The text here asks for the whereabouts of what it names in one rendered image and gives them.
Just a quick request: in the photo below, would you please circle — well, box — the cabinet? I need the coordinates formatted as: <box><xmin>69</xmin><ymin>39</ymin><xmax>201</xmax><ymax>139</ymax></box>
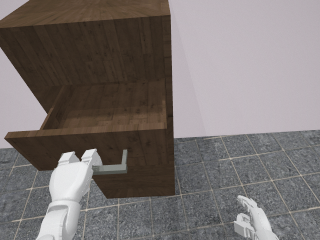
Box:
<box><xmin>0</xmin><ymin>0</ymin><xmax>175</xmax><ymax>199</ymax></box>

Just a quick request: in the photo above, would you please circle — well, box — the handle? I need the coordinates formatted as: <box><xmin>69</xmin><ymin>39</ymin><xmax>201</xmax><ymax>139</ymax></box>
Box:
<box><xmin>54</xmin><ymin>149</ymin><xmax>128</xmax><ymax>175</ymax></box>

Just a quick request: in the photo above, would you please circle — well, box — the drawer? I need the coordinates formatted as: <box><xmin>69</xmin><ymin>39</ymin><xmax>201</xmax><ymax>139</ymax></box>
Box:
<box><xmin>4</xmin><ymin>78</ymin><xmax>169</xmax><ymax>171</ymax></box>

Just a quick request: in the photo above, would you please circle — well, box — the robot right hand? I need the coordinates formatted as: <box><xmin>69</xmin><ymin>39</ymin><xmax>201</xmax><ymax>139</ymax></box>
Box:
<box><xmin>233</xmin><ymin>195</ymin><xmax>272</xmax><ymax>240</ymax></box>

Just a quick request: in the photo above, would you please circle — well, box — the robot left hand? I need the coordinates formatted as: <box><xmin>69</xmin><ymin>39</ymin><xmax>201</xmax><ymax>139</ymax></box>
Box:
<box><xmin>49</xmin><ymin>148</ymin><xmax>103</xmax><ymax>203</ymax></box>

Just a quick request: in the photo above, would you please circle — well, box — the robot right forearm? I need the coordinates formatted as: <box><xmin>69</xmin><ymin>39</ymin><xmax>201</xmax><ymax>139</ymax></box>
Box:
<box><xmin>254</xmin><ymin>229</ymin><xmax>279</xmax><ymax>240</ymax></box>

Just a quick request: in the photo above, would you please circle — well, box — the robot left forearm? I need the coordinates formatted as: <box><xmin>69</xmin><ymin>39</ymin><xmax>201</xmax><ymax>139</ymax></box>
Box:
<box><xmin>36</xmin><ymin>199</ymin><xmax>81</xmax><ymax>240</ymax></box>

